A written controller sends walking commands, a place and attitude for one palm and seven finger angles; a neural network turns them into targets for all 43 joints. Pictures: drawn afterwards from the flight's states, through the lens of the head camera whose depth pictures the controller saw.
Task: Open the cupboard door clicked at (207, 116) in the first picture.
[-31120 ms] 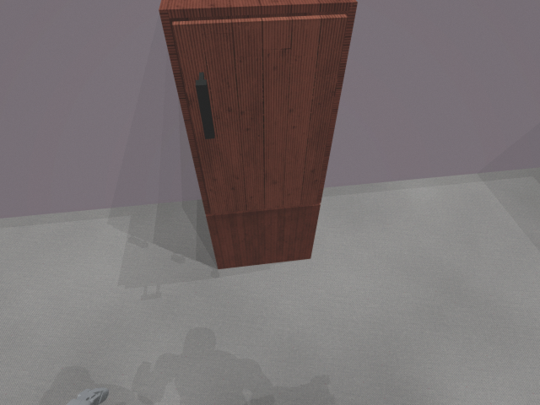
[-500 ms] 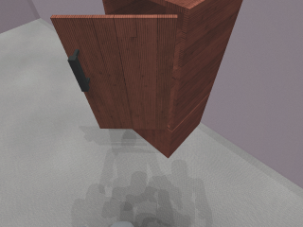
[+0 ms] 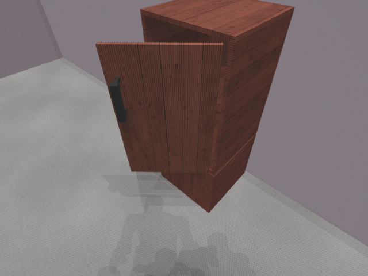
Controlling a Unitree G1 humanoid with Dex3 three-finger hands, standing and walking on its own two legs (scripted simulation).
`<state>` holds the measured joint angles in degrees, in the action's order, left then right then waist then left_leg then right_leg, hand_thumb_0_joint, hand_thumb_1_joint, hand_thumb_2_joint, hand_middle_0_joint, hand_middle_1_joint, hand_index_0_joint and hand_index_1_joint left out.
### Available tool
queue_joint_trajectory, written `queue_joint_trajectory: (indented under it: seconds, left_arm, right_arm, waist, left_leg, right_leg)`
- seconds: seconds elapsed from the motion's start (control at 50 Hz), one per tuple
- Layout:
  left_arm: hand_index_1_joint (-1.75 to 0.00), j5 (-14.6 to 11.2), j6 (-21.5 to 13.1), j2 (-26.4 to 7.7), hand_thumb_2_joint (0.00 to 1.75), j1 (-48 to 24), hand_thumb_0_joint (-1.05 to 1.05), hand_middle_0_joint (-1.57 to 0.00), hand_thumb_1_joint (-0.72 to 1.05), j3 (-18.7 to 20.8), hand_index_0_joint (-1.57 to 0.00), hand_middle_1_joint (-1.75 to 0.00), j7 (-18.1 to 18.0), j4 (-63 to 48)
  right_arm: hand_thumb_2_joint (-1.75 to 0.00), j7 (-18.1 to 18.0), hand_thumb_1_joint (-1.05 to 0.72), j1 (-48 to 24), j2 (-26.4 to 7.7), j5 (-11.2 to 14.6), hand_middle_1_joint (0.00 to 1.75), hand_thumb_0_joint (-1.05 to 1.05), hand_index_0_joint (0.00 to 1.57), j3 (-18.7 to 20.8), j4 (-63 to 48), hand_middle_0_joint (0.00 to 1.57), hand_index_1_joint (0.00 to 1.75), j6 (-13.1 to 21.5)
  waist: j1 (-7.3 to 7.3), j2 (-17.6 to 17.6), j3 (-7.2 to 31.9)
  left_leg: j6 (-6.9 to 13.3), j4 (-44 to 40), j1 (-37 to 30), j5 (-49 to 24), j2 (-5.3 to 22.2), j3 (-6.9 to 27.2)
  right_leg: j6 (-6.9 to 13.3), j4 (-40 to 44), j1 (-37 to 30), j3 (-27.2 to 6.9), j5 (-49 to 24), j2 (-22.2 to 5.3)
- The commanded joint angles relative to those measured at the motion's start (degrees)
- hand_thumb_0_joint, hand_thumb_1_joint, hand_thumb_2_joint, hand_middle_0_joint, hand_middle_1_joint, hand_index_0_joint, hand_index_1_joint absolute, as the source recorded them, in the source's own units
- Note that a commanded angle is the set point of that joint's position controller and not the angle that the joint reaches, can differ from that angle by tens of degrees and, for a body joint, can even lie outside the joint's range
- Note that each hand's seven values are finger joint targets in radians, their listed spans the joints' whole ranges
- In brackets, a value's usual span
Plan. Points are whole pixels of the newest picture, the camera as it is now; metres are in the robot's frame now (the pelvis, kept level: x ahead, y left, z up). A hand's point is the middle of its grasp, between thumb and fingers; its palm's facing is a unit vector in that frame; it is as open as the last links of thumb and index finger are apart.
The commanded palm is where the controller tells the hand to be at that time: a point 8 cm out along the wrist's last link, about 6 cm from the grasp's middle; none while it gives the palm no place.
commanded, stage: come to a stop and stand still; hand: left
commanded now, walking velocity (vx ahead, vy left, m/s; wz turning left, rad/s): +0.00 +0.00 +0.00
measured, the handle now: (120, 99) +0.61 +0.26 +0.06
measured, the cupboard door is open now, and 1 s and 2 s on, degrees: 41 41 41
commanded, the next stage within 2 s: look again from close up in 0.44 s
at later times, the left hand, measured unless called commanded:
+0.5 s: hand out of the picture +0.00 +0.16 -0.17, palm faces +0.03 -0.98 -0.20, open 7.4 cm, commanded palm none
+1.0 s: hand out of the picture +0.00 +0.15 -0.16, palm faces +0.05 -0.98 -0.18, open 7.4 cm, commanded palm none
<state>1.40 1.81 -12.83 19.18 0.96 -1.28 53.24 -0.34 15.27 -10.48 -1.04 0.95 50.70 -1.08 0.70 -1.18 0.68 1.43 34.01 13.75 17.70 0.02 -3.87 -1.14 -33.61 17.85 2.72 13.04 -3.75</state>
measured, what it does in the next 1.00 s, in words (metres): stands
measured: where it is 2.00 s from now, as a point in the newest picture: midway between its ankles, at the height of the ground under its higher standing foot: outside the picture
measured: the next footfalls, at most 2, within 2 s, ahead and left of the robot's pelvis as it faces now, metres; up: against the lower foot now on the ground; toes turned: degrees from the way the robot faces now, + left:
none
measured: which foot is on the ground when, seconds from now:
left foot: down 0.00-1.00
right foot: down 0.00-1.00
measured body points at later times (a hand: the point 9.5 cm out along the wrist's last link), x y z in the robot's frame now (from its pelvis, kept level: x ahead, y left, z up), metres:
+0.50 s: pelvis -0.01 -0.01 +0.01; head -0.01 -0.01 +0.46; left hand +0.00 +0.21 -0.15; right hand -0.04 -0.24 -0.15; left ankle +0.01 +0.10 -0.73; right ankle +0.06 -0.13 -0.73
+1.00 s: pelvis +0.01 -0.01 +0.01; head +0.01 -0.01 +0.46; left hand +0.00 +0.20 -0.15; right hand +0.00 -0.23 -0.15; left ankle +0.01 +0.10 -0.73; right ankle +0.06 -0.13 -0.73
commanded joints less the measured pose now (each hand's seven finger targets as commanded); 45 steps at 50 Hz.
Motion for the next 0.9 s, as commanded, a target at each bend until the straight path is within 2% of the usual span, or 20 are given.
queue_joint_trajectory:
  seconds: [0.0, 0.16, 0.24, 0.36, 0.44, 0.5, 0.62, 0.78, 0.84, 0.88]
  left_arm:
    - [-0.30, -0.14, -1.75, -7.53, 0.90, -1.54, 0.00, -0.20, 0.90, 1.64, -0.20, -0.30, -0.19, -3.54]
    - [-0.30, -0.20, -1.88, -6.25, 0.90, -0.67, 0.00, -0.20, 0.90, 1.55, -0.20, -0.30, -0.36, -0.37]
    - [-0.30, -0.28, -1.94, -5.66, 0.90, -0.07, 0.00, -0.20, 0.90, 1.37, -0.20, -0.30, -0.41, 1.33]
    - [-0.30, -0.41, -2.07, -4.64, 0.90, 0.25, 0.00, -0.20, 0.90, 1.22, -0.20, -0.30, -0.60, 3.09]
    - [-0.30, -0.46, -2.18, -3.20, 0.90, 0.84, 0.00, -0.20, 0.90, 1.10, -0.20, -0.30, -0.70, 4.22]
    - [-0.30, -0.45, -2.37, -2.41, 0.90, 1.20, 0.00, -0.20, 0.90, 1.01, -0.20, -0.30, -0.84, 4.76]
    - [-0.30, -0.45, -2.50, -1.10, 0.90, 2.01, 0.00, -0.20, 0.90, 0.71, -0.20, -0.30, -1.06, 5.77]
    - [-0.30, -0.35, -2.72, -0.39, 0.90, 2.70, 0.00, -0.20, 0.90, 0.71, -0.20, -0.30, -1.24, 6.38]
    - [-0.30, -0.40, -2.80, -0.13, 0.90, 2.90, 0.00, -0.20, 0.90, 0.71, -0.20, -0.30, -1.23, 6.62]
    - [-0.30, -0.33, -2.73, -0.11, 0.90, 2.77, 0.00, -0.20, 0.90, 0.67, -0.20, -0.30, -1.25, 6.78]
  right_arm:
    - [-0.90, -0.45, -0.90, 1.88, -8.80, -0.35, 0.30, 0.00, 0.20, 2.63, -2.35, 0.20, 0.30, 1.56]
    - [-0.90, -0.41, -0.90, 4.26, -7.41, -0.32, 0.30, 0.00, 0.20, 2.01, 2.29, 0.20, 0.30, 1.62]
    - [-0.90, -0.45, -0.90, 5.39, -6.80, -0.29, 0.30, 0.00, 0.20, 1.84, 4.32, 0.20, 0.30, 1.44]
    - [-0.90, -0.61, -0.90, 7.54, -5.26, -0.16, 0.30, 0.00, 0.20, 1.46, 7.06, 0.20, 0.30, 1.41]
    - [-0.90, -0.74, -0.90, 7.96, -4.43, -0.09, 0.30, 0.00, 0.20, 1.33, 8.32, 0.20, 0.30, 1.55]
    - [-0.90, -0.84, -0.90, 8.41, -3.81, 0.05, 0.30, 0.00, 0.20, 1.33, 8.90, 0.20, 0.30, 1.61]
    - [-0.90, -1.01, -0.90, 7.79, -3.08, 0.25, 0.30, 0.00, 0.20, 1.22, 9.81, 0.20, 0.30, 1.71]
    - [-0.90, -1.12, -0.90, 7.13, -2.46, 0.41, 0.30, 0.00, 0.20, 1.32, 10.40, 0.20, 0.30, 1.83]
    - [-0.90, -1.20, -0.90, 6.76, -2.35, 0.42, 0.30, 0.00, 0.20, 1.23, 10.58, 0.20, 0.30, 1.93]
    - [-0.90, -1.21, -0.90, 6.37, -2.46, 0.45, 0.30, 0.00, 0.20, 1.12, 10.68, 0.20, 0.30, 1.92]
  waist:
    - [-1.24, 2.32, -4.84]
    - [-0.88, 2.02, -4.20]
    - [-0.92, 1.73, -5.36]
    - [-1.05, 2.18, -5.53]
    - [-0.96, 0.52, -5.22]
    - [-1.00, 1.69, -4.73]
    - [-0.90, 0.70, -5.66]
    - [-0.96, 2.57, -5.25]
    - [-0.95, 1.74, -4.69]
    - [-0.92, 1.38, -5.73]
  left_leg:
    - [1.58, -12.28, 7.78, 6.99, 4.65, 7.73]
    - [1.09, -14.14, 8.36, 8.32, 4.88, 8.00]
    - [0.63, -13.67, 8.58, 8.31, 4.30, 7.18]
    - [0.35, -12.91, 7.32, 5.66, 4.08, 6.55]
    - [0.17, -13.78, 7.11, 4.90, 4.46, 6.62]
    - [0.06, -13.59, 6.54, 3.11, 4.63, 6.27]
    - [-0.16, -14.31, 5.45, 1.38, 4.97, 6.17]
    - [-0.23, -14.25, 3.27, -1.55, 5.05, 5.60]
    - [-0.24, -14.64, 2.30, -2.39, 5.32, 5.57]
    - [-0.34, -15.29, 2.99, -1.91, 5.52, 5.82]
  right_leg:
    - [2.65, 8.71, -0.10, -5.33, 7.94, -2.15]
    - [2.28, 10.91, -2.13, -5.32, 10.03, -2.64]
    - [2.21, 12.53, -1.23, -6.21, 11.97, -3.06]
    - [2.36, 14.09, -1.15, -6.47, 11.98, -3.43]
    - [2.14, 13.41, -2.08, -5.65, 9.03, -2.96]
    - [2.12, 13.47, -3.15, -5.67, 6.95, -2.90]
    - [1.91, 13.32, -3.47, -4.94, 3.55, -2.62]
    - [1.78, 13.51, -4.00, -4.69, 0.95, -2.71]
    - [1.80, 13.50, -4.47, -4.49, -0.38, -2.74]
    - [1.69, 13.43, -4.55, -4.15, -0.75, -2.65]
